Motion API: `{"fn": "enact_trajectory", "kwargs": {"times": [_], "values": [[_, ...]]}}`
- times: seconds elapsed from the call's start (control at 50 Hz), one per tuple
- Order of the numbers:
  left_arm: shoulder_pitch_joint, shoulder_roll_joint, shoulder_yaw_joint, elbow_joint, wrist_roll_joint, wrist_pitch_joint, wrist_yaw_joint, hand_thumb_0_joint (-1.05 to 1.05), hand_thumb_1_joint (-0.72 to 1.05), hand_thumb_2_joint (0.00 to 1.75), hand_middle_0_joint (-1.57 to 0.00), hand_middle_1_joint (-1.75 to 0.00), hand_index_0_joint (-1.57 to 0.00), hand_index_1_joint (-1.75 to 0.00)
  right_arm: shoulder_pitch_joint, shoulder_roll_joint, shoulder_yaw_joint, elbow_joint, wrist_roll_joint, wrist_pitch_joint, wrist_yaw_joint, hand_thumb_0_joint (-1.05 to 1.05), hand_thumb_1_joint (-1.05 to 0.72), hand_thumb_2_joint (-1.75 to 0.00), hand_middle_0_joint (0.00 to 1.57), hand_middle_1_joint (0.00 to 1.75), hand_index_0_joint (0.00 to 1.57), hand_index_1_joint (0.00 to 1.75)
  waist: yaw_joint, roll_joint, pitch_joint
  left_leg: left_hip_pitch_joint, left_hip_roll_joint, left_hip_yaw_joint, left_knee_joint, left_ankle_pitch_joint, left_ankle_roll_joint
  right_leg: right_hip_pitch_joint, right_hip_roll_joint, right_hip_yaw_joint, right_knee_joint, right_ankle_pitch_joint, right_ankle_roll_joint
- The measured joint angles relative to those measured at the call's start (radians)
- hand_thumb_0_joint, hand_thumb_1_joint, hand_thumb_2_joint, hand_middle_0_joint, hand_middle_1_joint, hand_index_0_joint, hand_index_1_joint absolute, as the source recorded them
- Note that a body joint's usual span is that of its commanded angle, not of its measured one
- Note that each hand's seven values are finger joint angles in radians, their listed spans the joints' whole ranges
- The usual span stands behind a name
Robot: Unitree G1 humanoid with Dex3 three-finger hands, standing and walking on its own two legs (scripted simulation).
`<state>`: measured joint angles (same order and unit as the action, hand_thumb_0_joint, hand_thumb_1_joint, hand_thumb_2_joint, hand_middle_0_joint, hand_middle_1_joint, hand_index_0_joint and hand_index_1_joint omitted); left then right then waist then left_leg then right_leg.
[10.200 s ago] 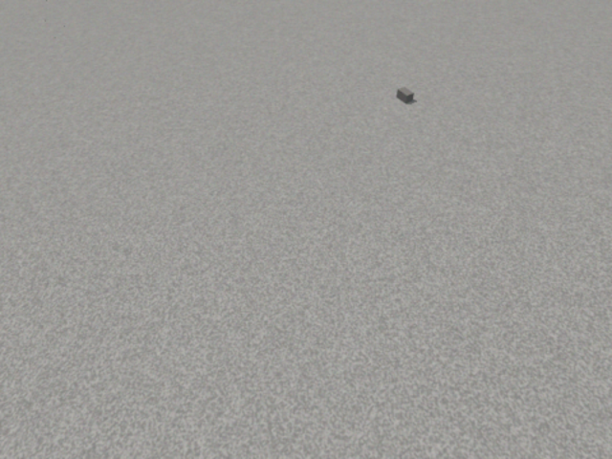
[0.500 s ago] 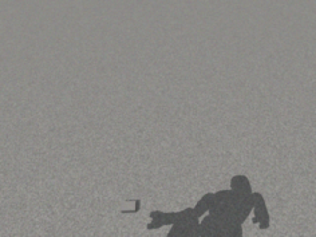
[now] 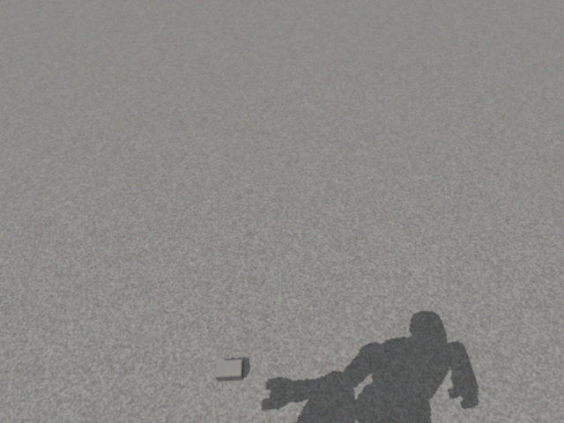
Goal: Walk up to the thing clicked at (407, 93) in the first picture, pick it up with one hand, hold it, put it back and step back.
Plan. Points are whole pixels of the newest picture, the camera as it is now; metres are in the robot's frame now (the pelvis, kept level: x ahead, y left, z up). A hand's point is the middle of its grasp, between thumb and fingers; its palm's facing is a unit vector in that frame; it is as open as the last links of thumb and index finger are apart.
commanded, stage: stand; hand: left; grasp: from above
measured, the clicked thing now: (229, 370) +0.40 +0.24 -0.76
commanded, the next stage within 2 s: rise first in 0.66 s
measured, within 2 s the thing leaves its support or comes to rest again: neither
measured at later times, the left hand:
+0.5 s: hand out of the picture +0.07 +0.26 -0.16, palm faces -0.03 -0.94 -0.35, open 7.4 cm
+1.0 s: hand out of the picture +0.15 +0.26 -0.17, palm faces -0.04 -0.94 -0.35, open 8.8 cm
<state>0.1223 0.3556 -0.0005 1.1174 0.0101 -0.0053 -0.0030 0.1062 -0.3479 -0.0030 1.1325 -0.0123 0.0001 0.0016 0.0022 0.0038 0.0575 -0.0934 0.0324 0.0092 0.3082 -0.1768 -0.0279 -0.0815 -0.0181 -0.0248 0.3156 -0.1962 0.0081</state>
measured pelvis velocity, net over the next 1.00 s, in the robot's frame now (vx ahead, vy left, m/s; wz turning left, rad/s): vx -0.02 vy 0.00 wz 0.00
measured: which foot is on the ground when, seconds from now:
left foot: down 0.00-1.00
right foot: down 0.00-1.00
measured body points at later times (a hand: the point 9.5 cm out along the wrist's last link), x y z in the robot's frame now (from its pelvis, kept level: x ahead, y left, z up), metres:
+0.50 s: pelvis +0.00 +0.00 +0.00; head +0.01 +0.00 +0.45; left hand +0.07 +0.31 -0.13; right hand +0.07 -0.30 -0.14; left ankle +0.00 +0.14 -0.75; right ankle -0.01 -0.12 -0.75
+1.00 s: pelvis -0.02 +0.00 -0.02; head +0.05 +0.01 +0.43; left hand +0.15 +0.30 -0.14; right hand +0.09 -0.26 -0.15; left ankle +0.00 +0.14 -0.75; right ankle -0.01 -0.12 -0.75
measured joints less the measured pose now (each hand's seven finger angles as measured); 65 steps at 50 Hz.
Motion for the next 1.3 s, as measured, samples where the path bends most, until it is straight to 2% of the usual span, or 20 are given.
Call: {"fn": "enact_trajectory", "kwargs": {"times": [0.78,0.84,0.9,0.96,1.02,1.08,1.18,1.3], "values": [[0.004,-0.001,-0.002,-0.003,-0.002,0.000,0.000,0.00,0.90,0.90,-0.21,-0.30,-0.20,-0.30,0.004,-0.001,0.000,-0.003,-0.001,-0.001,0.001,0.00,-0.90,-0.89,0.20,0.30,0.20,0.30,0.000,0.000,0.001,-0.001,-0.004,0.004,0.005,-0.005,0.005,0.001,-0.004,0.004,-0.001,0.000,0.005],[-0.018,-0.022,0.026,-0.063,-0.023,-0.013,0.014,0.01,0.87,0.91,-0.22,-0.33,-0.21,-0.34,0.052,0.007,0.002,-0.128,0.041,-0.020,-0.026,0.01,-0.91,-0.90,0.20,0.30,0.20,0.30,-0.005,0.004,-0.002,-0.082,-0.007,-0.008,0.071,-0.026,0.009,-0.072,-0.008,-0.006,0.059,-0.022,0.005],[-0.107,-0.034,0.071,-0.049,0.000,-0.018,0.005,0.01,0.77,0.92,-0.22,-0.41,-0.21,-0.43,0.065,0.034,-0.005,-0.215,0.051,-0.032,-0.036,0.01,-0.91,-0.90,0.20,0.30,0.20,0.30,-0.006,0.003,0.006,-0.174,-0.005,-0.013,0.147,-0.047,0.009,-0.161,-0.007,-0.008,0.130,-0.043,0.004],[-0.168,-0.022,0.111,-0.049,0.062,-0.019,-0.021,0.01,0.62,0.91,-0.22,-0.53,-0.21,-0.55,0.072,0.071,-0.017,-0.277,0.041,-0.039,-0.034,0.01,-0.91,-0.90,0.20,0.30,0.20,0.30,-0.018,-0.005,-0.013,-0.277,-0.002,-0.013,0.229,-0.075,0.008,-0.265,-0.005,-0.006,0.212,-0.070,0.002],[-0.171,-0.015,0.142,-0.093,0.115,-0.005,-0.027,0.00,0.44,0.90,-0.21,-0.66,-0.21,-0.67,0.098,0.100,-0.030,-0.328,0.034,-0.037,-0.026,0.01,-0.92,-0.90,0.20,0.30,0.20,0.30,-0.022,-0.012,-0.040,-0.349,0.001,-0.006,0.303,-0.110,0.009,-0.341,-0.004,0.003,0.287,-0.101,0.002],[-0.146,-0.024,0.140,-0.148,0.143,0.033,-0.010,0.00,0.23,0.89,-0.21,-0.77,-0.21,-0.77,0.127,0.110,-0.034,-0.369,0.035,-0.029,-0.021,0.01,-0.93,-0.90,0.20,0.30,0.20,0.30,-0.023,-0.005,-0.067,-0.392,0.000,-0.005,0.356,-0.138,0.011,-0.382,-0.005,0.006,0.334,-0.127,0.006],[-0.095,-0.039,0.130,-0.221,0.169,0.103,0.008,0.00,-0.10,0.90,-0.20,-0.87,-0.20,-0.88,0.140,0.109,-0.039,-0.431,0.036,-0.037,-0.012,0.01,-0.93,-0.90,0.20,0.30,0.20,0.30,-0.028,0.007,-0.098,-0.486,-0.001,-0.005,0.465,-0.192,0.017,-0.471,-0.008,0.009,0.435,-0.175,0.012],[-0.021,-0.051,0.139,-0.353,0.207,0.111,0.013,0.00,-0.36,0.92,-0.19,-0.95,-0.18,-0.95,0.125,0.104,-0.048,-0.489,0.025,-0.078,-0.014,0.01,-0.92,-0.90,0.20,0.30,0.20,0.30,-0.021,0.001,-0.126,-0.644,-0.001,-0.010,0.637,-0.267,0.021,-0.626,-0.009,0.010,0.602,-0.249,0.017]]}}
